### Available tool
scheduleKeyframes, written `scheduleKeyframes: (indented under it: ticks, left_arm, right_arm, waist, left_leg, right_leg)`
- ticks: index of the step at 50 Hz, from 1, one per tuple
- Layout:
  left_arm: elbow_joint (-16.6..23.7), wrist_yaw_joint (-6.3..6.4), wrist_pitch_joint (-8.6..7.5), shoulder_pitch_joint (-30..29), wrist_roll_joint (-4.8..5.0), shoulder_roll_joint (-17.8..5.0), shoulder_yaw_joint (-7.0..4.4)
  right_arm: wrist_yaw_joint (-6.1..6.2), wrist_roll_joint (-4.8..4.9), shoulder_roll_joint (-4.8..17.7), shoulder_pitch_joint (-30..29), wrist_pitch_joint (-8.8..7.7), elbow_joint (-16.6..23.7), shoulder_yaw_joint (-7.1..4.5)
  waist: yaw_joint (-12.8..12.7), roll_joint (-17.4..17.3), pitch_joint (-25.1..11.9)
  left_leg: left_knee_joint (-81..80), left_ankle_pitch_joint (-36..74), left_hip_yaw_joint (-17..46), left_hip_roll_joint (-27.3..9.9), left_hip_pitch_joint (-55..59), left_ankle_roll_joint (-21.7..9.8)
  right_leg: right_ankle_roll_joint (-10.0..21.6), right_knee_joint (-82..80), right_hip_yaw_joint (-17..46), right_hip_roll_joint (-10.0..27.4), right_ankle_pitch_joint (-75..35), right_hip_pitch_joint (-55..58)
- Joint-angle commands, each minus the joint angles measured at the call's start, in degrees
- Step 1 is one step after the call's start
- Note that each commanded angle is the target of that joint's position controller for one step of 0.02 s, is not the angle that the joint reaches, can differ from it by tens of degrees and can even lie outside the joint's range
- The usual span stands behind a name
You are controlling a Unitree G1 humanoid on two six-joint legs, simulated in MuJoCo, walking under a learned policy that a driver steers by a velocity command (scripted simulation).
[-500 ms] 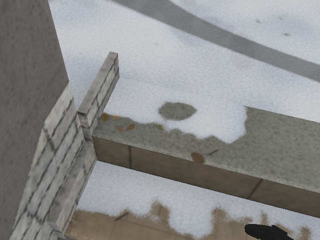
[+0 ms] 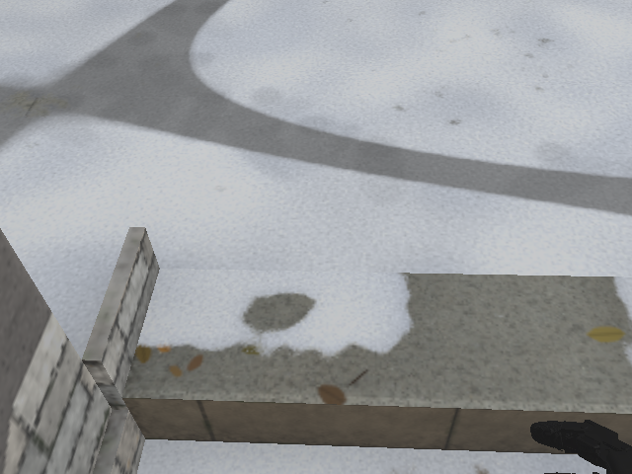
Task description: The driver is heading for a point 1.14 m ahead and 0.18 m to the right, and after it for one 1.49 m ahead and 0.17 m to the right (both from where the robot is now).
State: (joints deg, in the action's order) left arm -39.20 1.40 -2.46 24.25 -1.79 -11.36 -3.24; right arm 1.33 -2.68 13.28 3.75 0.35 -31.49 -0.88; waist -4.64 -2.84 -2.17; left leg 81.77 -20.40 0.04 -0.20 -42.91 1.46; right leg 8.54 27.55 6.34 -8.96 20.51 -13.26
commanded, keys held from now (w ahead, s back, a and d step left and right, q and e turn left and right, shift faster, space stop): w+e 0.54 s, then w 0.38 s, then no key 0.08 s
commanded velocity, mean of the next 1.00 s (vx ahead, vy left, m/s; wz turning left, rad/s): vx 0.49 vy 0.00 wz -0.43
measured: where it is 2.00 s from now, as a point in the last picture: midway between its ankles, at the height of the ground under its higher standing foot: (472, 272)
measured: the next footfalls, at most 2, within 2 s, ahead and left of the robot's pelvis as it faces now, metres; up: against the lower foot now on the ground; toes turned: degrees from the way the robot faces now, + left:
left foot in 0.36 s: +0.37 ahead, +0.20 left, +0.16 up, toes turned -10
right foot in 0.94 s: +0.42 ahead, -0.18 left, +0.16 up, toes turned -31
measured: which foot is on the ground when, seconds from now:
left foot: up 0.00-0.34, down 0.36-0.92, up 0.94-1.00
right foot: down 0.00-0.36, up 0.38-0.92, down 0.94-1.00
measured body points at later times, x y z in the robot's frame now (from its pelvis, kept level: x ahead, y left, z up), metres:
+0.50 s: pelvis +0.23 +0.09 +0.08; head +0.26 +0.14 +0.52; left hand +0.41 +0.34 -0.06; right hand +0.35 -0.17 +0.01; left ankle +0.33 +0.21 -0.57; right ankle +0.10 -0.02 -0.46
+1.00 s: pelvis +0.47 -0.06 +0.16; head +0.51 -0.08 +0.61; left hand +0.76 +0.01 +0.07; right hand +0.36 -0.30 +0.03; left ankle +0.38 +0.18 -0.40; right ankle +0.38 -0.16 -0.57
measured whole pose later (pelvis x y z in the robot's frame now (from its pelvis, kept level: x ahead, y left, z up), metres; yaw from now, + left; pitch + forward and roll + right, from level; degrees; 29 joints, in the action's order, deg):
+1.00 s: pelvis +0.47 -0.06 +0.16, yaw -28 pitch +6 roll +1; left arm -38.2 -2.9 -2.2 2.2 -2.1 -9.2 -1.8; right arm 2.4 4.0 11.2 23.4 -3.1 -45.9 -4.1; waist 2.5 0.9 -0.5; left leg 81.1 -26.1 3.6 -5.1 -23.0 -1.7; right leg 1.4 29.2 -2.7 2.9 17.1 -17.2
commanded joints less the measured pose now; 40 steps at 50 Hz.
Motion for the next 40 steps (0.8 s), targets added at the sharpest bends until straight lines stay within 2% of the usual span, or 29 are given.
scheduleKeyframes:
  ticks: [1,4,5,7,8,10,11,12,13,14,15,16,17,18,19,20,21,22,23,24,26,27,29,30,31,33,35,37,40]
  left_arm:
    - [3.54,0.06,-2.11,-1.92,-0.39,-8.68,-3.16]
    - [2.66,0.51,-1.64,-0.34,-0.17,-9.23,-3.74]
    - [1.71,0.55,-2.25,2.10,-0.22,-9.88,-3.80]
    - [0.36,1.82,-4.68,7.89,-0.30,-12.10,-4.22]
    - [-1.08,2.01,-5.91,10.95,-0.74,-12.83,-4.32]
    - [-4.77,1.42,-6.79,12.92,-1.05,-12.43,-3.76]
    - [-5.98,1.25,-6.38,11.80,-1.18,-13.41,-4.31]
    - [-7.67,1.39,-5.21,11.39,-0.64,-10.97,-3.63]
    - [-7.68,1.69,-4.24,9.26,-0.48,-10.56,-2.99]
    - [-4.61,1.27,-2.09,-2.56,1.82,-11.60,-3.07]
    - [-4.31,0.23,-0.63,-3.48,3.10,-13.94,-3.80]
    - [-2.23,-0.31,-0.74,-7.74,3.26,-15.53,-4.11]
    - [-2.81,-0.76,-1.32,-11.40,4.19,-20.66,-6.73]
    - [-0.91,-2.10,-2.93,-17.08,3.58,-17.36,-6.89]
    - [2.21,-3.74,-2.49,-17.45,2.34,-4.66,-4.14]
    - [0.02,-4.05,-1.34,-0.02,-0.55,-1.78,-3.38]
    - [-0.11,-4.32,-0.01,2.03,-2.80,-3.55,-3.95]
    - [-0.49,-4.61,2.06,2.78,-3.87,-4.96,-3.87]
    - [-0.23,-4.68,3.48,-1.71,-4.55,-4.54,-3.74]
    - [0.08,-4.45,4.39,-3.84,-4.08,-4.34,-3.08]
    - [1.24,-3.96,5.07,-8.58,-2.47,-1.98,-1.49]
    - [1.84,-4.06,5.53,-7.67,-2.07,-1.84,-1.22]
    - [0.66,-4.01,5.82,-9.38,-1.24,-1.61,-0.63]
    - [1.90,-3.74,6.01,-12.12,-1.48,-0.75,-0.27]
    - [2.29,-3.66,6.16,-13.29,-1.50,-0.87,-0.42]
    - [4.84,-4.63,6.15,-18.41,-1.30,-3.09,-0.75]
    - [5.06,-5.56,5.70,-19.69,-0.56,-3.98,-0.81]
    - [7.80,-6.78,4.54,-24.60,-1.29,-1.33,-0.18]
    - [8.79,-7.20,1.68,-30.88,-1.90,0.94,0.65]
  right_arm:
    - [0.18,0.59,4.14,-3.96,-0.43,3.40,-1.59]
    - [-0.02,1.00,3.14,-7.82,-0.73,3.84,-1.61]
    - [0.01,0.03,1.70,-9.06,-0.66,5.74,-0.97]
    - [0.46,-0.67,1.00,-18.80,-1.97,10.12,0.09]
    - [0.72,-1.15,0.74,-22.96,-2.30,12.50,0.63]
    - [1.16,-0.56,-1.55,-27.44,-2.93,14.42,1.54]
    - [1.25,-0.46,-2.12,-31.06,-3.22,17.20,2.44]
    - [0.61,-0.29,-3.71,-33.79,-2.93,19.25,3.25]
    - [0.56,0.07,-3.40,-34.46,-2.38,21.45,4.21]
    - [-0.66,0.90,-4.10,-22.83,-1.51,19.78,5.15]
    - [-0.73,1.85,-2.06,-11.99,0.25,14.51,2.75]
    - [0.55,2.37,-0.72,1.99,0.89,7.98,0.45]
    - [2.38,3.42,4.27,19.67,1.11,3.61,-2.74]
    - [3.02,1.66,10.27,26.04,-0.73,1.69,-4.90]
    - [3.59,0.82,15.97,24.96,-1.37,-1.13,-5.03]
    - [3.65,3.83,12.50,11.29,-2.06,1.79,-3.88]
    - [3.64,5.39,7.21,-1.74,-1.99,2.98,-2.64]
    - [3.87,5.19,1.08,-7.22,-1.69,3.32,-0.90]
    - [2.85,4.48,-1.53,-7.33,-1.64,1.67,-0.23]
    - [2.44,3.81,-2.95,-5.68,-2.29,-0.02,0.11]
    - [1.54,2.88,-1.38,2.38,-4.20,-4.58,-0.38]
    - [0.59,3.26,2.47,4.10,-5.77,-5.14,-1.39]
    - [-0.78,3.42,5.61,12.28,-7.22,-9.13,-2.96]
    - [-0.47,3.62,5.44,13.60,-7.31,-10.08,-3.19]
    - [-0.24,3.83,4.51,15.35,-7.10,-10.85,-2.96]
    - [0.29,3.12,4.13,17.13,-5.93,-10.48,-2.36]
    - [1.12,2.67,4.32,16.57,-6.01,-9.52,-2.03]
    - [2.13,2.20,6.61,15.19,-5.49,-8.73,-2.25]
    - [3.75,0.99,5.22,21.57,-5.86,-11.60,-2.21]
  waist:
    - [1.41,5.28,3.20]
    - [-0.84,6.98,1.73]
    - [-1.67,9.62,0.68]
    - [-5.49,8.05,3.68]
    - [-7.31,6.99,5.22]
    - [-9.87,12.98,5.83]
    - [-9.31,9.44,6.87]
    - [-9.79,13.01,8.30]
    - [-7.89,10.38,9.65]
    - [1.28,2.91,4.33]
    - [4.02,4.25,-2.12]
    - [11.01,6.40,-11.26]
    - [21.79,11.47,-19.17]
    - [25.37,-2.20,-22.11]
    - [18.66,-22.76,-21.47]
    - [3.38,-15.46,-21.64]
    - [-2.41,-14.11,-14.66]
    - [-4.41,-13.54,-6.33]
    - [-3.07,-11.99,-3.91]
    - [-2.29,-9.51,-0.39]
    - [-1.01,-2.18,3.49]
    - [-1.66,-2.22,3.94]
    - [0.78,1.85,3.70]
    - [2.00,1.47,5.85]
    - [2.52,-2.97,5.79]
    - [4.66,-5.84,7.47]
    - [4.62,-3.32,8.95]
    - [5.17,-10.71,7.65]
    - [9.05,-10.11,4.75]
  left_leg:
    - [4.41,2.99,1.60,-1.41,-11.95,-0.39]
    - [11.80,2.77,1.36,-1.49,-16.46,-1.22]
    - [19.75,-2.19,1.85,-1.48,-20.01,-1.75]
    - [33.01,-17.85,7.09,-1.37,-39.93,-1.35]
    - [39.22,-24.95,8.12,-1.13,-51.48,-1.46]
    - [48.16,-36.08,8.05,-1.17,-63.10,-2.15]
    - [47.72,-36.58,7.01,-1.82,-61.57,-2.97]
    - [43.59,-41.97,7.50,-2.30,-57.39,-4.39]
    - [25.11,-39.08,4.09,-4.15,-45.95,-4.61]
    - [-2.50,-18.71,-3.30,-4.01,1.02,-5.35]
    - [-4.26,-7.80,-7.98,-0.87,29.50,-4.84]
    - [-5.66,-5.97,-6.36,1.80,40.77,-4.82]
    - [-11.90,-6.99,-2.95,3.76,52.87,-4.33]
    - [-28.56,-11.64,13.30,-3.14,54.05,-5.68]
    - [-56.18,-11.98,44.82,-17.07,44.20,-2.39]
    - [-69.85,-32.11,65.12,-26.46,30.95,-2.06]
    - [-68.00,-41.78,61.34,-23.87,20.98,-2.41]
    - [-60.08,-41.76,46.94,-22.25,12.89,-2.78]
    - [-55.03,-41.54,37.78,-20.26,10.08,-4.36]
    - [-51.91,-32.92,27.86,-19.43,6.81,-3.60]
    - [-52.89,-23.12,18.40,-18.79,8.01,-2.32]
    - [-54.39,-23.73,15.20,-19.63,8.83,-1.90]
    - [-57.10,-17.81,12.76,-20.18,15.90,-1.48]
    - [-59.23,-12.02,11.90,-21.13,19.18,-0.48]
    - [-59.84,-12.99,7.23,-18.77,23.19,-1.73]
    - [-65.47,-13.65,4.39,-19.77,28.13,-4.99]
    - [-67.53,-5.48,-0.20,-19.76,30.01,-5.28]
    - [-68.14,19.34,-3.73,-18.01,37.11,-7.72]
    - [-67.07,41.94,-7.80,-17.76,50.55,-8.26]
  right_leg:
    - [10.05,-13.03,23.92,16.31,5.18,5.47]
    - [11.29,-11.93,23.84,15.85,2.14,8.76]
    - [12.67,-11.68,26.61,17.19,-2.79,11.50]
    - [14.95,-7.70,33.07,23.15,-15.85,24.10]
    - [14.68,-6.49,34.11,25.34,-22.23,31.64]
    - [13.76,-5.56,31.12,24.38,-28.18,38.34]
    - [11.49,-9.17,28.42,23.53,-24.61,33.70]
    - [7.98,-11.30,24.27,20.56,-20.74,25.66]
    - [4.01,-18.00,18.79,17.37,-17.04,15.72]
    - [1.73,-28.27,11.98,13.59,-18.75,-16.54]
    - [2.31,-29.74,14.76,13.47,-18.38,-30.99]
    - [0.99,-15.42,9.02,12.52,-55.68,-24.02]
    - [-3.12,3.70,10.48,10.65,-77.71,-20.62]
    - [-6.67,28.59,12.02,6.04,-46.04,-21.02]
    - [-8.15,51.53,13.74,-4.55,-5.84,-27.70]
    - [-8.59,65.93,17.62,-1.39,-12.13,-22.47]
    - [-9.08,70.38,9.98,3.60,-18.45,-21.44]
    - [-10.05,70.37,6.48,6.60,-21.79,-23.99]
    - [-9.26,75.07,3.33,6.35,-22.51,-28.02]
    - [-8.50,77.62,3.59,5.61,-24.30,-30.98]
    - [-8.15,79.95,2.62,5.04,-23.39,-35.43]
    - [-8.80,78.60,1.72,5.23,-23.47,-36.37]
    - [-8.32,78.01,2.69,4.01,-19.40,-38.76]
    - [-8.54,77.57,3.97,3.94,-17.15,-43.66]
    - [-7.82,78.03,2.52,2.95,-16.69,-45.73]
    - [-8.16,73.44,1.43,4.62,-13.19,-49.30]
    - [-8.88,62.39,-0.12,5.20,-12.73,-47.11]
    - [-7.74,58.42,-5.06,7.15,-8.86,-47.11]
    - [-4.43,43.65,-9.68,11.87,-7.53,-46.77]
